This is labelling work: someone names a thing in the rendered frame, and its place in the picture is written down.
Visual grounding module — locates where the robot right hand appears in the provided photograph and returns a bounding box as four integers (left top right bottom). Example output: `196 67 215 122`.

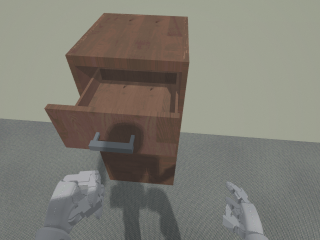
222 181 264 240

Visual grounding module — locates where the drawer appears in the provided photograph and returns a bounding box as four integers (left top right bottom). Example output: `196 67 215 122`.
44 67 180 157

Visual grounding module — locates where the handle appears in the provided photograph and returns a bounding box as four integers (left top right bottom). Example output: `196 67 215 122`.
88 132 135 154

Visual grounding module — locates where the robot left hand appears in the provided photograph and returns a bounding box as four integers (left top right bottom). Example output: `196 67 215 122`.
43 170 106 234

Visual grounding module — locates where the robot left forearm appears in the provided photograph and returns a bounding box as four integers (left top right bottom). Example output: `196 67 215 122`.
34 227 71 240

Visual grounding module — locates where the cabinet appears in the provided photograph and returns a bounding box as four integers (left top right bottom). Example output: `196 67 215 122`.
65 13 190 186

